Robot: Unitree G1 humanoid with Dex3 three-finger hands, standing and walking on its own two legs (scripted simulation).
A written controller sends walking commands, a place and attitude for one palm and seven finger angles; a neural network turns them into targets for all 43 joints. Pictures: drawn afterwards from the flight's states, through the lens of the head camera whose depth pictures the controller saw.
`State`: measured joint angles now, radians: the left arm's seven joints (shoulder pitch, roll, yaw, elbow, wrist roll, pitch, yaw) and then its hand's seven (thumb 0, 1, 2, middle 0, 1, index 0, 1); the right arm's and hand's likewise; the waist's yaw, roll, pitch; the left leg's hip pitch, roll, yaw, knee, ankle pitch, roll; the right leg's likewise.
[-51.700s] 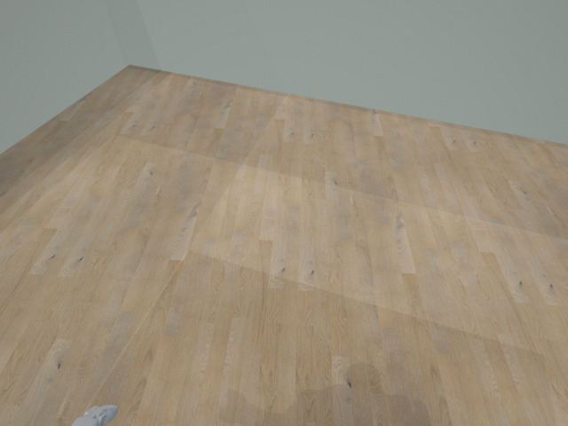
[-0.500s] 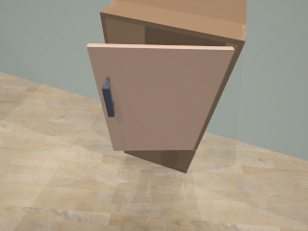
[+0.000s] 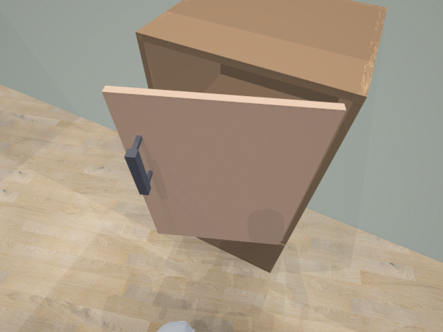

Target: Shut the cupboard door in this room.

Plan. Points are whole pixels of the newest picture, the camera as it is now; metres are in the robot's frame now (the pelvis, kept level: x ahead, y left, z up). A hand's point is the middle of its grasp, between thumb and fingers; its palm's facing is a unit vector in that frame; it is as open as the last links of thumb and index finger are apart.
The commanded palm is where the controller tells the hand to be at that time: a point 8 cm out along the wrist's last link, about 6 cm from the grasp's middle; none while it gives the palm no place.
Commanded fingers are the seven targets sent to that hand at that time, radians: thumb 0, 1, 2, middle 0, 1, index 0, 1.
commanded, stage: come to a stop and stand still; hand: left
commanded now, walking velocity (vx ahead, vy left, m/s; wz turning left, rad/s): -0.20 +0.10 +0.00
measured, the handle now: (141, 166) +0.43 +0.21 +0.01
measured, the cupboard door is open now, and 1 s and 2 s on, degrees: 21 21 21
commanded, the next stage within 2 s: look again from close up in 0.88 s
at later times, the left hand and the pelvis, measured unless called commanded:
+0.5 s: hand out of the picture +0.01 +0.18 -0.18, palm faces +0.01 -0.96 -0.27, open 7.3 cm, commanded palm none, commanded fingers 0.00 0.90 0.90 -0.20 -0.30 -0.20 -0.30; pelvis -0.03 -0.01 -0.02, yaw -1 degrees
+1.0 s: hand out of the picture -0.03 +0.15 -0.18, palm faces -0.02 -0.98 -0.21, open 7.3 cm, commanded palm none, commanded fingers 0.00 0.90 0.90 -0.20 -0.30 -0.20 -0.30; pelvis -0.04 -0.03 -0.01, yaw -1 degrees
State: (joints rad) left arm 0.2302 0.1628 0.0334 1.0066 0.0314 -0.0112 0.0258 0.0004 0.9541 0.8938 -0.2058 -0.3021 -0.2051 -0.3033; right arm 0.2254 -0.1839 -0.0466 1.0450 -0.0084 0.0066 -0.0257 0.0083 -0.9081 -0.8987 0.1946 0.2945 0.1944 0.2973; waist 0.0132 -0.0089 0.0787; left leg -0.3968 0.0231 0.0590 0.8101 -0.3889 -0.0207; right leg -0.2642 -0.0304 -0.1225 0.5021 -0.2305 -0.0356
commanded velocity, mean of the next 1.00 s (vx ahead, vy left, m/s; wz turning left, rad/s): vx -0.03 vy -0.01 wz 0.00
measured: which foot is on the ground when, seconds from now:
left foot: up 0.00-0.06, down 0.08-1.00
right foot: down 0.00-0.12, up 0.14-0.42, down 0.44-1.00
